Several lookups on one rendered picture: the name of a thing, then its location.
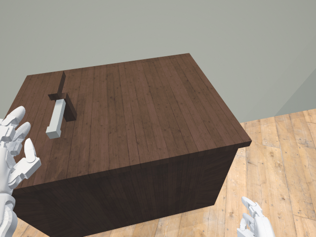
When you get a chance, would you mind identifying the counter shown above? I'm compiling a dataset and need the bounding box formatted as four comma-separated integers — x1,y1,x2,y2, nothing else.
4,53,252,237

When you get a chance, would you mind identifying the tap lever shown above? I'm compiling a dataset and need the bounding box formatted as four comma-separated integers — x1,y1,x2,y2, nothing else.
46,99,66,139

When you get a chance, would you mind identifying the left robot forearm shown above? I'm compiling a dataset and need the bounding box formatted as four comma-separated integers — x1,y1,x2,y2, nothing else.
0,193,18,237

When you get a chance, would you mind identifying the right robot hand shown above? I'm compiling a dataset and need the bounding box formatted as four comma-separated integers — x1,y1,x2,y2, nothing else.
237,197,276,237

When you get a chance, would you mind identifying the left robot hand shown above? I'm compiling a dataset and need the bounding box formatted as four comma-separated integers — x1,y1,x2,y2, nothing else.
0,106,41,195

